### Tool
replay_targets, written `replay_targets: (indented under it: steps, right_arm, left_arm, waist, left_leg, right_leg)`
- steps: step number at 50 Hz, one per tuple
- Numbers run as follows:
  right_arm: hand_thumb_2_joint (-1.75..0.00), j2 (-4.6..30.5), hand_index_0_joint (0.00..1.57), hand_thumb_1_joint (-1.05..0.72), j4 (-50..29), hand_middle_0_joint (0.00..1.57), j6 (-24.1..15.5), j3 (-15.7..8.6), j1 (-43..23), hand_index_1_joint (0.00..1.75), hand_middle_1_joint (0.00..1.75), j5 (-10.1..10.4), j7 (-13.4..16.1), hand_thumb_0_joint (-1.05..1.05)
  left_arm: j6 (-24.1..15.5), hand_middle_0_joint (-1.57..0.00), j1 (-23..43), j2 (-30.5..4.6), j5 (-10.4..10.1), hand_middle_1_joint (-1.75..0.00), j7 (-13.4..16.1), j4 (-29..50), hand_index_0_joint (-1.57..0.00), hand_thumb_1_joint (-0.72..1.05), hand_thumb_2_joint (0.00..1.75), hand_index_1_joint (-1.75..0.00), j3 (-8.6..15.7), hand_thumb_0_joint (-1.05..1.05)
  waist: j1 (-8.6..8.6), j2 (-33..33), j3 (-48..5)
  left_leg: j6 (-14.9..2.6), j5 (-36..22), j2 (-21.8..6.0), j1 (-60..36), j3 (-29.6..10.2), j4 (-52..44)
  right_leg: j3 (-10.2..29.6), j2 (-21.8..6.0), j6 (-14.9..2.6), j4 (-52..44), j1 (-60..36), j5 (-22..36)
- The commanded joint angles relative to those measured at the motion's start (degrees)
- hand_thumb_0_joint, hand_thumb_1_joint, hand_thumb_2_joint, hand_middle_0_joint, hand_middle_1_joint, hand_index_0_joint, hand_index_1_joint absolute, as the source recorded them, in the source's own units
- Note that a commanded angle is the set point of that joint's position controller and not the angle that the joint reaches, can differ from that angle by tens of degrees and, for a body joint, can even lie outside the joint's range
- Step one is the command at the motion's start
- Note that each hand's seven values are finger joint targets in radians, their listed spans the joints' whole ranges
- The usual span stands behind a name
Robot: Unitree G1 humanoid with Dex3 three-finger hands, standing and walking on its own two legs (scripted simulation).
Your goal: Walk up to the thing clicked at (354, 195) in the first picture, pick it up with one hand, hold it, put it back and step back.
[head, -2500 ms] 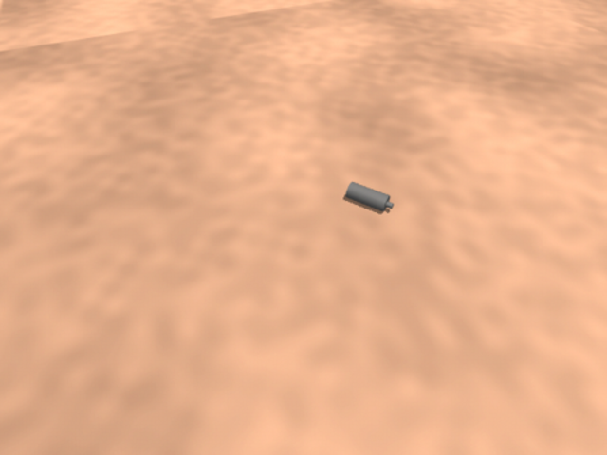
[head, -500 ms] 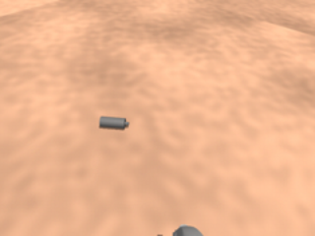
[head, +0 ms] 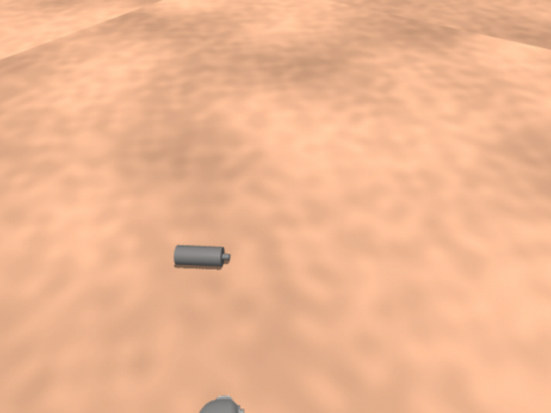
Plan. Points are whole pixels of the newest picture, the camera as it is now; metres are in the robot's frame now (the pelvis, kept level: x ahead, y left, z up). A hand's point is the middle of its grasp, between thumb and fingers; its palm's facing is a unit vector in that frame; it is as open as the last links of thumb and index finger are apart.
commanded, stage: walk up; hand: left
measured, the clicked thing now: (203, 255) +0.83 +0.36 -0.72
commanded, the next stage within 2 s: none
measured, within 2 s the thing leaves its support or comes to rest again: neither
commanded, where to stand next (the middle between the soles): +0.45 +0.07 m, yaw -1 degrees
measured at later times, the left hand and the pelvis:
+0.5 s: hand (128, 327) +0.29 +0.30 -0.13, palm faces -0.07 -0.90 -0.43, open 7.3 cm; pelvis +0.19 +0.02 -0.01, yaw -2 degrees
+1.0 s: hand (114, 291) +0.38 +0.37 -0.16, palm faces -0.06 -0.92 -0.39, open 7.4 cm; pelvis +0.34 +0.08 -0.01, yaw -1 degrees
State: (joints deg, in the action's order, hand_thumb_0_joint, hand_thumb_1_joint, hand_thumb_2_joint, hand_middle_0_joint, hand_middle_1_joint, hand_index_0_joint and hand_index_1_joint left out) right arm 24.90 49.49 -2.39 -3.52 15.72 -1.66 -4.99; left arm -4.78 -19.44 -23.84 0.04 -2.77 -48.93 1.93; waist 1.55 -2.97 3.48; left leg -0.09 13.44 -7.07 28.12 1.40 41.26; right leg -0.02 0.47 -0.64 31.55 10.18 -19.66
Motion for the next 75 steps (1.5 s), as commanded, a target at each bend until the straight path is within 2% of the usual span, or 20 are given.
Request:
replay_targets:
  steps: [1,3,4,5,10,21,22,24,25,30,36,41,43,44,45,49,56,62,66,75]
  right_arm:
    - [-0.90,10.2,0.20,-0.90,-3.3,0.20,-2.5,-4.4,3.2,0.30,0.30,0.0,0.6,0.00]
    - [-0.90,15.6,0.20,-0.90,-0.2,0.20,-3.2,-6.5,13.9,0.30,0.30,-0.5,1.8,0.00]
    - [-0.90,19.6,0.20,-0.90,-2.1,0.20,-3.7,-7.1,14.1,0.30,0.30,0.0,2.1,0.00]
    - [-0.90,20.4,0.20,-0.90,-2.9,0.20,-3.3,-7.2,10.6,0.30,0.30,1.7,2.0,0.00]
    - [-0.90,13.4,0.20,-0.90,-4.7,0.20,-3.2,-4.2,3.0,0.30,0.30,1.6,2.9,0.00]
    - [-0.90,12.7,0.20,-0.90,-7.8,0.20,-1.4,-3.4,1.5,0.30,0.30,1.7,2.2,0.00]
    - [-0.90,10.2,0.20,-0.90,-8.1,0.20,-1.3,-2.4,2.6,0.30,0.30,1.7,2.2,0.00]
    - [-0.90,7.2,0.20,-0.90,-8.8,0.20,-0.9,-1.0,4.8,0.30,0.30,1.6,2.5,0.00]
    - [-0.90,12.2,0.20,-0.90,-7.9,0.20,-0.2,-2.6,2.1,0.30,0.30,0.9,3.1,0.00]
    - [-0.90,11.2,0.20,-0.90,-2.9,0.20,0.2,-3.1,6.9,0.30,0.30,1.2,2.1,0.00]
    - [-0.90,9.6,0.20,-0.90,-4.7,0.20,0.1,-3.5,-0.6,0.30,0.30,0.1,0.3,0.00]
    - [-0.90,9.2,0.20,-0.90,-2.0,0.20,-1.0,-3.8,2.4,0.30,0.30,0.3,1.4,0.00]
    - [-0.90,16.0,0.20,-0.90,-0.1,0.20,-1.7,-5.5,11.0,0.30,0.30,-0.1,2.8,0.00]
    - [-0.90,20.2,0.20,-0.90,-1.9,0.20,-1.7,-6.2,10.2,0.30,0.30,0.8,2.9,0.00]
    - [-0.90,19.4,0.20,-0.90,-2.1,0.20,-1.4,-6.2,7.5,0.30,0.30,1.5,3.0,0.00]
    - [-0.90,14.2,0.20,-0.90,-3.9,0.20,-1.5,-3.9,0.1,0.30,0.30,1.4,4.1,0.00]
    - [-0.90,12.2,0.20,-0.90,-3.9,0.20,-0.7,-1.7,-4.0,0.30,0.30,1.6,5.0,0.00]
    - [-0.90,8.2,0.20,-0.90,1.2,0.20,1.3,-0.2,-3.3,0.30,0.30,2.6,5.7,0.00]
    - [-0.90,10.3,0.20,-0.90,4.3,0.20,-0.1,0.3,-7.4,0.30,0.30,2.3,5.1,0.00]
    - [-0.90,8.6,0.20,-0.90,11.0,0.20,-0.4,1.9,-12.4,0.30,0.30,2.0,5.1,0.00]
  left_arm:
    - [-1.5,-0.20,4.9,-16.9,0.1,-0.30,1.4,4.8,-0.20,0.90,0.90,-0.30,4.9,0.00]
    - [-1.4,-0.20,1.3,-10.6,0.4,-0.30,1.5,4.8,-0.20,0.90,0.90,-0.30,2.7,0.00]
    - [-1.2,-0.20,-0.8,-8.0,-0.9,-0.30,1.7,4.9,-0.20,0.90,0.90,-0.30,2.1,0.00]
    - [-0.9,-0.20,0.8,-14.3,-0.1,-0.30,2.9,3.4,-0.20,0.90,0.90,-0.30,3.3,0.00]
    - [-0.4,-0.20,-2.9,-13.0,-0.6,-0.30,1.4,-0.8,-0.20,0.90,0.90,-0.30,3.3,0.00]
    - [-1.0,-0.20,-1.5,-10.3,0.4,-0.30,0.7,-0.1,-0.20,0.90,0.90,-0.30,4.6,0.00]
    - [-1.4,-0.20,-4.0,-12.3,0.6,-0.30,1.3,-0.8,-0.20,0.90,0.90,-0.30,5.4,0.00]
    - [-2.3,-0.20,-9.3,-21.1,0.5,-0.30,2.5,0.6,-0.20,0.90,0.90,-0.30,7.5,0.00]
    - [-2.0,-0.20,-5.8,-21.2,-0.2,-0.30,2.4,1.2,-0.20,0.90,0.90,-0.30,6.9,0.00]
    - [-2.0,-0.20,1.5,-16.0,-0.3,-0.30,2.6,3.0,-0.20,0.90,0.90,-0.30,5.4,0.00]
    - [-2.2,-0.20,-0.2,-16.7,0.5,-0.30,2.3,4.0,-0.20,0.90,0.90,-0.30,5.9,0.00]
    - [-0.6,-0.20,3.1,-15.1,0.4,-0.30,2.4,4.6,-0.20,0.90,0.90,-0.30,3.9,0.00]
    - [-0.1,-0.20,0.2,-8.3,0.1,-0.30,2.4,5.1,-0.20,0.90,0.90,-0.30,1.6,0.00]
    - [0.6,-0.20,-0.7,-10.0,-0.3,-0.30,3.1,4.4,-0.20,0.90,0.90,-0.30,2.1,0.00]
    - [0.9,-0.20,0.5,-13.8,0.2,-0.30,3.7,2.9,-0.20,0.90,0.90,-0.30,2.9,0.00]
    - [1.3,-0.20,-4.7,-12.6,-0.4,-0.30,3.3,-1.8,-0.20,0.90,0.90,-0.30,2.8,0.00]
    - [2.7,-0.20,-0.4,-8.9,0.1,-0.30,3.4,-3.4,-0.20,0.90,0.90,-0.30,2.8,0.00]
    - [2.0,-0.20,13.3,-14.4,0.5,-0.30,3.2,-2.4,-0.20,0.90,0.90,-0.30,2.7,0.00]
    - [2.6,-0.20,12.6,-9.8,0.0,-0.30,3.0,-5.3,-0.20,0.90,0.90,-0.30,1.0,0.00]
    - [2.7,-0.20,17.3,-8.4,-0.6,-0.30,2.8,-10.6,-0.20,0.90,0.90,-0.30,0.6,0.00]
  waist:
    - [-4.59,8.5,-1.1]
    - [-9.93,-9.4,-6.8]
    - [-8.39,-18.0,-5.9]
    - [-7.29,-10.0,-4.4]
    - [-2.19,-7.9,-1.2]
    - [0.59,-1.9,-3.0]
    - [2.08,3.3,-4.7]
    - [4.30,17.7,-6.0]
    - [3.47,10.5,-3.0]
    - [-1.28,11.5,-0.1]
    - [0.95,11.8,0.7]
    - [-3.45,8.2,-1.7]
    - [-6.58,-12.3,-5.8]
    - [-6.35,-14.8,-4.2]
    - [-5.11,-7.7,-2.0]
    - [-0.73,-7.9,-1.9]
    - [-0.59,-7.1,-5.5]
    - [-3.61,10.0,-2.2]
    - [-1.65,6.7,-6.2]
    - [-0.97,3.5,-7.6]
  left_leg:
    - [-1.26,-1.5,3.0,-17.6,3.2,-7.3]
    - [-5.12,12.9,-1.3,-34.2,-7.8,-15.2]
    - [-9.66,20.7,-16.2,-36.6,-35.1,-28.2]
    - [-14.87,21.8,-19.8,-31.0,-39.9,-28.2]
    - [-11.43,-3.5,-9.0,-19.8,-10.9,-24.8]
    - [-9.37,-3.6,-5.0,-11.8,-2.5,-11.7]
    - [-7.46,-2.9,-2.4,-6.6,-0.5,-4.1]
    - [-2.60,17.8,8.6,11.4,1.6,22.2]
    - [-2.54,20.1,4.6,11.8,-4.4,25.9]
    - [-0.80,6.6,1.3,4.5,-4.8,18.2]
    - [0.15,2.1,0.4,-0.1,-0.4,1.8]
    - [-0.97,-2.0,5.3,-17.8,3.8,-7.9]
    - [-5.52,8.8,-5.5,-27.3,-14.6,-18.9]
    - [-11.55,14.1,-16.4,-25.5,-34.8,-27.8]
    - [-14.73,13.0,-17.2,-20.9,-34.6,-26.2]
    - [-11.50,-4.9,-8.9,-15.3,-12.5,-20.8]
    - [-10.78,-20.0,-8.3,-10.5,-6.9,-12.5]
    - [-1.77,13.6,4.4,-14.5,-0.4,-0.3]
    - [-3.83,2.0,-2.3,-15.2,-7.7,-15.0]
    - [-1.93,-7.9,-1.1,-18.1,-4.2,-20.0]
  right_leg:
    - [8.9,-12.3,-9.49,-6.8,13.7,0.2]
    - [2.5,-4.9,-5.43,21.1,23.1,8.3]
    - [-0.9,4.7,-2.03,33.4,34.4,-8.0]
    - [5.0,0.5,-2.80,38.6,33.7,-11.0]
    - [2.3,-5.0,-0.76,27.6,22.6,-0.7]
    - [-5.6,-0.5,-1.00,-0.7,-0.3,11.7]
    - [-3.4,-0.3,-2.20,-1.9,-8.5,8.7]
    - [37.2,-25.2,-12.21,-17.6,-16.1,-8.7]
    - [40.0,-27.9,-16.78,-17.0,-10.0,-11.4]
    - [13.3,-16.1,-11.64,-15.4,0.7,3.4]
    - [7.4,-15.0,-12.07,-14.5,4.5,-1.3]
    - [2.4,-12.9,-8.50,-2.6,13.6,6.2]
    - [-4.5,-5.1,-3.08,24.0,21.8,3.3]
    - [-2.6,1.0,-1.75,30.4,28.6,-12.3]
    - [2.5,-2.1,-2.15,34.7,27.5,-12.4]
    - [1.6,-5.5,-1.46,26.9,20.0,-4.8]
    - [-2.6,-2.8,-0.84,9.7,6.7,2.8]
    - [18.5,-17.6,-11.07,-9.6,15.4,5.9]
    - [5.9,-7.3,-2.24,-3.7,7.8,8.6]
    - [5.1,-8.3,-1.79,-9.2,-1.3,17.1]
